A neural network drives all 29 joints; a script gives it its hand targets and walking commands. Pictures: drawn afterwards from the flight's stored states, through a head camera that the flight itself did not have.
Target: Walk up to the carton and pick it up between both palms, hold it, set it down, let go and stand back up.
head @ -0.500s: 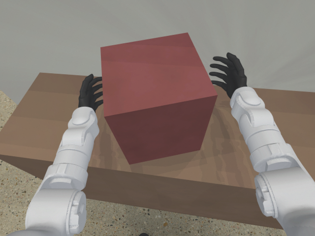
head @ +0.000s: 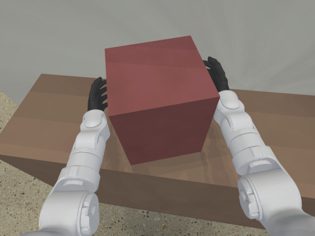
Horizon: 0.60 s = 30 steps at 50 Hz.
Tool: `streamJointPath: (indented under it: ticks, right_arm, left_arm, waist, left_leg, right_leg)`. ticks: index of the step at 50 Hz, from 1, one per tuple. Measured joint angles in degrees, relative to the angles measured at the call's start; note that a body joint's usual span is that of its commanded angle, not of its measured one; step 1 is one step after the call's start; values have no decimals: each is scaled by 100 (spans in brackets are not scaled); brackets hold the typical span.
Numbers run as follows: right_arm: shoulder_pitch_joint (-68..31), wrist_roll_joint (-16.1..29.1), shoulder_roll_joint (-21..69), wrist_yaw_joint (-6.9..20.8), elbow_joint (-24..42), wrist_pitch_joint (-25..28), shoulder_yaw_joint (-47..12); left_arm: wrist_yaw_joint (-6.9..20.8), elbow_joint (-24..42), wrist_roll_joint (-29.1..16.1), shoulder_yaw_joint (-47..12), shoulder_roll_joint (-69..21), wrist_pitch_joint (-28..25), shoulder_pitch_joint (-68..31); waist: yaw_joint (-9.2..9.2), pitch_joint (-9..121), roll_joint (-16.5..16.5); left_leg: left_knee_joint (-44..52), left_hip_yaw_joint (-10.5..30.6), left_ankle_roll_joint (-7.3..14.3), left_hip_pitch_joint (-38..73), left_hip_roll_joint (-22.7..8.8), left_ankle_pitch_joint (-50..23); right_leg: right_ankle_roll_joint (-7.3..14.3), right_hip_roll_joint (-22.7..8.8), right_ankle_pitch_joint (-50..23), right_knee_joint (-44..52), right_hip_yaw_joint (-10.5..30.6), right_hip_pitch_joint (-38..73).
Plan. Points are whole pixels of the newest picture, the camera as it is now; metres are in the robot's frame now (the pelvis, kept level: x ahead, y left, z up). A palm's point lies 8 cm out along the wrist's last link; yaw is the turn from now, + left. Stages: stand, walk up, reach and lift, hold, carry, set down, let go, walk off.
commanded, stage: reach and lift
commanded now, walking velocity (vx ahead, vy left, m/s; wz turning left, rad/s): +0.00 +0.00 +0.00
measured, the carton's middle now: (158, 105) +0.44 +0.07 +0.05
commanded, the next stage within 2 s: none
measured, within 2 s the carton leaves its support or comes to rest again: leaves its support in 1.78 s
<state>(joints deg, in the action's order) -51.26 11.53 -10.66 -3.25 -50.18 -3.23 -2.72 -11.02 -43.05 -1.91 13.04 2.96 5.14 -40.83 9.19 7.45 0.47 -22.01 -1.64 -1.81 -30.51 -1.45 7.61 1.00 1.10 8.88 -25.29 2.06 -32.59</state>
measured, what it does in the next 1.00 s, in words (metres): stands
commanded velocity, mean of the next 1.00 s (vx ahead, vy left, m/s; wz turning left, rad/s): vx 0.00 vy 0.00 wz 0.00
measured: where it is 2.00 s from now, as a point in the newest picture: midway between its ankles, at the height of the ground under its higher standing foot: outside the picture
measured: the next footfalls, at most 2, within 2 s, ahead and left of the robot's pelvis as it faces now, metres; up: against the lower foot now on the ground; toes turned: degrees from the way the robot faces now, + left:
none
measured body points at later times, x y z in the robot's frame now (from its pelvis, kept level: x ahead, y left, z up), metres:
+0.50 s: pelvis +0.00 +0.00 +0.00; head +0.04 -0.02 +0.45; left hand +0.38 +0.23 +0.08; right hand +0.46 -0.07 +0.10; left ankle +0.01 +0.14 -0.74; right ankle +0.02 -0.10 -0.74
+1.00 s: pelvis +0.00 +0.00 +0.00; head +0.04 -0.02 +0.45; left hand +0.38 +0.23 +0.08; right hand +0.46 -0.07 +0.10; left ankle +0.01 +0.14 -0.74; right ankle +0.02 -0.10 -0.74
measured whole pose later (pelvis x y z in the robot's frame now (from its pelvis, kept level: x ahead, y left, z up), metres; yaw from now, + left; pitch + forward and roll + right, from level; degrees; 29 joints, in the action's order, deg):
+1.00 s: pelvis +0.00 +0.00 +0.00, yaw +1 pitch +11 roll +0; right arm -49.4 -1.0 -4.7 -0.4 -59.4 2.5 10.8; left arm -12.1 -51.3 5.7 17.6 0.0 2.3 -40.9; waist 9.2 8.0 1.3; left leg -22.0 -0.4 -1.8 -25.6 -1.7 7.9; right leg 1.0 1.2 8.7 -23.5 0.6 -26.3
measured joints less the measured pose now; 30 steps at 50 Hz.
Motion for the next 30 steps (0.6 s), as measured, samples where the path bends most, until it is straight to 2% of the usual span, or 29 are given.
streamJointPath:
  ticks: [7,11,18,30]
  right_arm:
    - [11,-849,343,253,-182,130,784]
    - [53,-1148,368,281,-290,278,862]
    - [121,-1246,416,283,-617,436,952]
    - [182,-1247,566,279,-879,540,1258]
  left_arm:
    - [-72,-11,574,399,-280,0,16]
    - [-11,-118,658,408,-290,-51,31]
    - [68,-409,756,444,-291,-125,64]
    - [-63,-730,758,451,-294,-217,31]
  waist:
    - [1,23,83]
    - [0,55,111]
    - [0,55,106]
    - [0,54,94]
  left_leg:
    - [0,22,0,82,-11,1]
    - [0,42,0,149,-14,12]
    - [0,85,0,332,-17,24]
    - [0,114,0,487,-19,26]
  right_leg:
    - [0,7,-13,73,-29,128]
    - [0,7,-14,96,-60,215]
    - [0,7,-14,142,-107,436]
    - [0,6,-20,172,-138,615]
